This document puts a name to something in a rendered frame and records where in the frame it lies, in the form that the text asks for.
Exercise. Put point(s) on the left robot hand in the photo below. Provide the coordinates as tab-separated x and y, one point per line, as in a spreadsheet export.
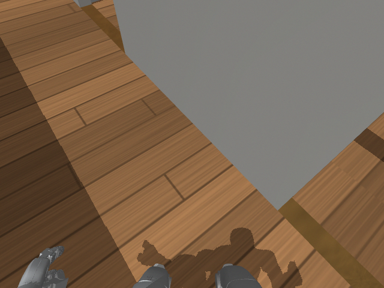
38	270

